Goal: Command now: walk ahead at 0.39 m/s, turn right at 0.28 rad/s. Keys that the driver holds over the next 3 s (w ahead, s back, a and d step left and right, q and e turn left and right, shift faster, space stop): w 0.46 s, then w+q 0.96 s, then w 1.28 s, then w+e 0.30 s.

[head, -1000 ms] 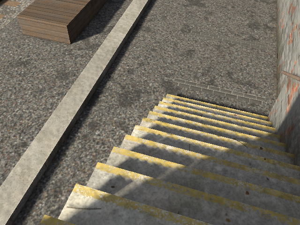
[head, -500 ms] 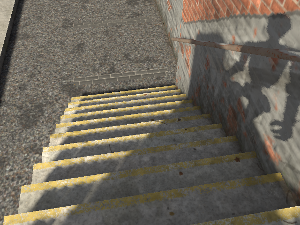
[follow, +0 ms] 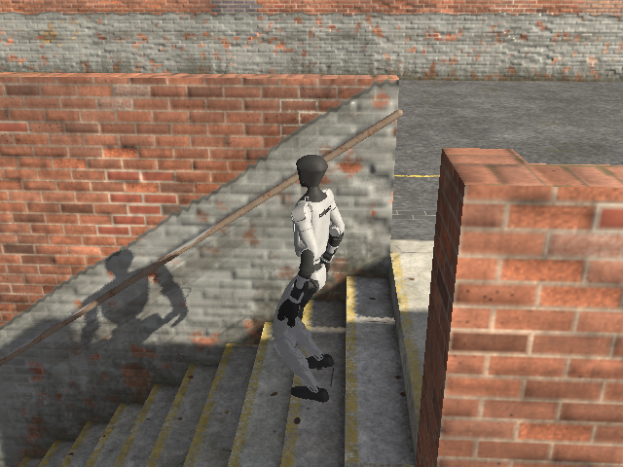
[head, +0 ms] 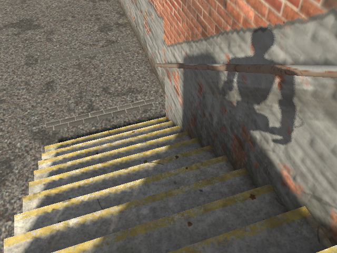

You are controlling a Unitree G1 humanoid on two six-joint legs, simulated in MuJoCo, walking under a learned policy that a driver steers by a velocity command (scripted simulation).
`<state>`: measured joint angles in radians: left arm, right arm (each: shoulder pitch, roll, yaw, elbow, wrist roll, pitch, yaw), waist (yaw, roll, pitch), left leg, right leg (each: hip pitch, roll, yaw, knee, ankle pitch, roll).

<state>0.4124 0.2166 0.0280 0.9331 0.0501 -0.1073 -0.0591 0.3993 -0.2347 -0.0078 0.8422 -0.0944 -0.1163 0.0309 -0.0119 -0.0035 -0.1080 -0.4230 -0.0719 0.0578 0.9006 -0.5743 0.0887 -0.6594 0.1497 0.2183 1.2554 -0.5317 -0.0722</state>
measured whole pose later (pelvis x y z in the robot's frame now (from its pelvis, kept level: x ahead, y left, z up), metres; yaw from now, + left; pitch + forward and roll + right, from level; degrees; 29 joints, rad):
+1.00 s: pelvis +0.50 +0.05 -0.32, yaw +13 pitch +0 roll -1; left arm 0.45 0.18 -0.01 1.04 0.07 -0.04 -0.09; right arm 0.28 -0.26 -0.06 1.04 -0.08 -0.12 0.06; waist 0.01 0.01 -0.01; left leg -0.24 -0.02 0.04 0.46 -0.23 0.06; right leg -0.45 -0.06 -0.01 1.91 -0.80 0.01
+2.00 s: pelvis +1.01 +0.27 -0.68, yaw +33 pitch +1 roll -2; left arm 0.53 0.17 -0.01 1.09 0.06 -0.06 -0.11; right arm 0.20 -0.23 -0.03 0.98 -0.10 -0.07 0.08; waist 0.07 0.03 -0.02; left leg -0.24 0.00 0.07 0.39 -0.16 0.05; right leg -0.42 -0.01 0.01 1.82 -0.75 -0.04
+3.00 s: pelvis +1.46 +0.55 -1.04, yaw +26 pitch +2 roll -5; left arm 0.64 0.12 -0.04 1.12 0.08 -0.07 -0.09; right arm 0.09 -0.21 0.02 0.89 -0.10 -0.09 0.08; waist 0.15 0.09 -0.05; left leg -0.24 0.10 0.04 0.25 0.04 0.05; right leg -0.35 0.10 0.05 1.60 -0.85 -0.05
